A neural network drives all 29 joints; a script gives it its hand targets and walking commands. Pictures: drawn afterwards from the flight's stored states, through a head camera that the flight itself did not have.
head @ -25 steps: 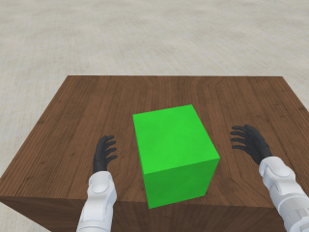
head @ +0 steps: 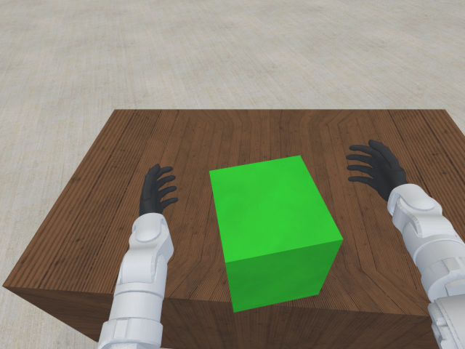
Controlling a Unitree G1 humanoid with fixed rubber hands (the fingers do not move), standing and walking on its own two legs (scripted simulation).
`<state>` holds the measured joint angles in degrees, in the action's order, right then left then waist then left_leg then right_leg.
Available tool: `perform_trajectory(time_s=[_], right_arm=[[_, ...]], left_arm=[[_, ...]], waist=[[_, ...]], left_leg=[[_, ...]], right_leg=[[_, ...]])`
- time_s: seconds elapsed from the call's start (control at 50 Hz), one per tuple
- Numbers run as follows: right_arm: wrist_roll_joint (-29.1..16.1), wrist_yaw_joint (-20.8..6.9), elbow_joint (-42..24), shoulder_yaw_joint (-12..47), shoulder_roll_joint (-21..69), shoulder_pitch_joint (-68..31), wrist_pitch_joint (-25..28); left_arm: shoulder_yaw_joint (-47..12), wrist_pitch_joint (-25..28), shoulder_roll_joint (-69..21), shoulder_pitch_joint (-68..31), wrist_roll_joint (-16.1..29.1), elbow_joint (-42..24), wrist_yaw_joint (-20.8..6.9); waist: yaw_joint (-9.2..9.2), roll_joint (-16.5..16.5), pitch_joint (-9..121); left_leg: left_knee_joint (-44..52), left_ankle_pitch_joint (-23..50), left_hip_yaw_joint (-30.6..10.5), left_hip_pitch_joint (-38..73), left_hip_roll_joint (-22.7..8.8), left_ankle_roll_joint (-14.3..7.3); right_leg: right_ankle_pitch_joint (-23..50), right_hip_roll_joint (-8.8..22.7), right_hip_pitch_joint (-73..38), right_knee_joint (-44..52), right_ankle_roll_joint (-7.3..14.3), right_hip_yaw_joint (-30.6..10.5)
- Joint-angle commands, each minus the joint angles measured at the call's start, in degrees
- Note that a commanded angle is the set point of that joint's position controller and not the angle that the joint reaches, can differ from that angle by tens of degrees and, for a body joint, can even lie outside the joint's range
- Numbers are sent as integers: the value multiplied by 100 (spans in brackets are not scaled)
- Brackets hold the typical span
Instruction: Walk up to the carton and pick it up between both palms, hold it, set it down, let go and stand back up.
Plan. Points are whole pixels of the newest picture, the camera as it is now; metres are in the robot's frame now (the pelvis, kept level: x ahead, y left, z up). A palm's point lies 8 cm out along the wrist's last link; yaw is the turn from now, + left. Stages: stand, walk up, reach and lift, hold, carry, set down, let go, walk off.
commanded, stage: reach and lift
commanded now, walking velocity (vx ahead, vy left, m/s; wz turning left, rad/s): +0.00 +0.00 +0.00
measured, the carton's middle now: (266, 235) +0.40 +0.01 -0.08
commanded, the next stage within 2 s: none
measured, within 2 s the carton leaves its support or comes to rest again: neither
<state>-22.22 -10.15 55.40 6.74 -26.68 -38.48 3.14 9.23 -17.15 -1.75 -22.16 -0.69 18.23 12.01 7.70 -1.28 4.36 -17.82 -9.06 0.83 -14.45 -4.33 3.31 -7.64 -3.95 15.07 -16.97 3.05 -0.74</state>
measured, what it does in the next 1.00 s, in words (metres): stands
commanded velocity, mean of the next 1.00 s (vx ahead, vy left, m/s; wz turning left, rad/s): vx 0.00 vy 0.00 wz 0.00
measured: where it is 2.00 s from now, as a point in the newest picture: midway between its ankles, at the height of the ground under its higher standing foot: outside the picture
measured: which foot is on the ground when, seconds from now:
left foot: down 0.00-1.00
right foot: down 0.00-1.00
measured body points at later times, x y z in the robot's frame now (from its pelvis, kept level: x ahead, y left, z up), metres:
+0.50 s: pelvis +0.00 +0.01 +0.00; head +0.04 +0.00 +0.44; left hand +0.35 +0.21 +0.03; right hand +0.45 -0.17 +0.05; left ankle -0.01 +0.16 -0.75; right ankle +0.00 -0.08 -0.75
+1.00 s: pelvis -0.01 +0.00 -0.03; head +0.09 -0.02 +0.41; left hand +0.34 +0.20 -0.04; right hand +0.46 -0.15 -0.02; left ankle -0.01 +0.16 -0.75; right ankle +0.00 -0.08 -0.75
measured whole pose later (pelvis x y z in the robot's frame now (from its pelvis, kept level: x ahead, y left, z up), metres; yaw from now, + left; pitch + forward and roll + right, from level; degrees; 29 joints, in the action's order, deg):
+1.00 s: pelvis -0.01 +0.00 -0.03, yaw +0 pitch +24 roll -1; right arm -14.8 -4.6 88.7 5.8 -19.3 -52.8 27.5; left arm 9.6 20.9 -3.5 -30.9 0.2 57.4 12.3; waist 10.9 -1.8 14.0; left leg -34.6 -13.7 -1.3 -45.2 -4.9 3.8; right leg -11.5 -4.5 44.5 -31.6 3.1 1.2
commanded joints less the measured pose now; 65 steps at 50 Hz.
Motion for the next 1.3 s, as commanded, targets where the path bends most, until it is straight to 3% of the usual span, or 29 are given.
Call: perform_trajectory(time_s=[0.0,0.12,0.22,0.36,0.48,0.66,0.82,1.08,1.2,1.28], right_arm=[[-11,14,-655,-293,-948,-2298,44],[86,20,-364,-392,-997,-2670,-39],[167,-29,310,-369,-862,-2612,139],[375,-25,849,-297,-539,-2556,866],[482,72,1093,-287,-356,-2749,1543],[690,339,1988,-255,-184,-3032,2122],[699,539,2596,-167,-22,-3365,2603],[833,649,2742,-122,366,-3571,2676],[1132,758,2762,-335,852,-3624,2651],[1509,883,2654,-734,1018,-3683,2721]], left_arm=[[14,71,377,-1807,46,-699,-18],[37,70,481,-2233,102,-406,-63],[7,375,314,-2185,-21,71,-105],[73,1339,150,-1977,-241,926,-166],[-141,2150,-49,-2035,-253,1131,-14],[11,3126,3,-2142,-215,2451,83],[53,3881,76,-2323,-16,3042,52],[66,4184,-2,-2440,45,3329,-34],[225,4155,-274,-2521,-264,3389,-29],[426,4091,-490,-2573,-639,3131,60]], waist=[[50,498,1959],[18,549,2169],[35,428,2137],[118,550,2104],[137,400,2542],[241,636,3130],[210,634,3805],[170,805,3852],[175,771,3574],[170,579,3737]], left_leg=[[-75,1333,220,268,413,-184],[-132,1390,206,168,429,-142],[-225,1533,208,180,407,-81],[-373,1598,224,-189,419,-90],[-697,1848,263,-365,322,-13],[-1286,1615,344,-1373,293,-32],[-1703,1838,353,-1885,357,45],[-1879,1814,301,-2213,371,24],[-1752,1574,296,-2251,390,-35],[-1680,1726,292,-1999,379,9]], right_leg=[[1716,22,-1335,-89,-224,-134],[1755,15,-1288,-135,-249,-87],[1666,-18,-1127,-148,-243,-39],[1567,-6,-1039,-255,-268,-55],[1424,-65,-493,-411,-206,37],[1166,-79,120,-917,-206,74],[1372,-110,435,-1349,-256,114],[1306,-84,504,-1467,-335,60],[1054,-38,482,-1366,-355,46],[1211,-81,415,-1329,-309,109]])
